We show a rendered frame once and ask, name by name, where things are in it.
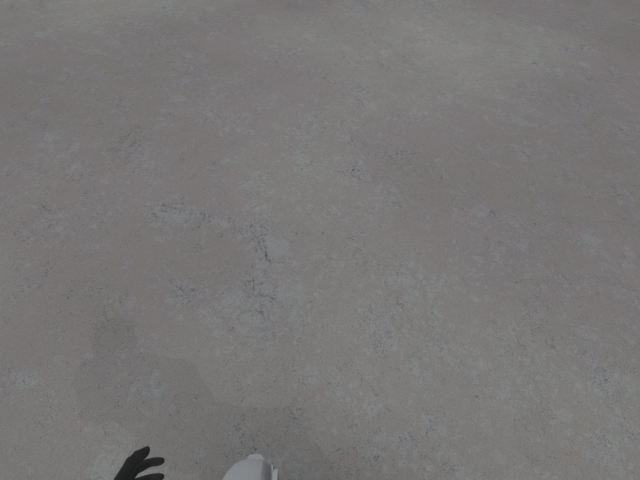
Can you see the left robot thigh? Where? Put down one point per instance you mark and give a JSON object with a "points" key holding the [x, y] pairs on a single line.
{"points": [[252, 469]]}

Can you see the left robot hand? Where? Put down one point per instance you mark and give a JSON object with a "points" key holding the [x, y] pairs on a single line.
{"points": [[136, 464]]}

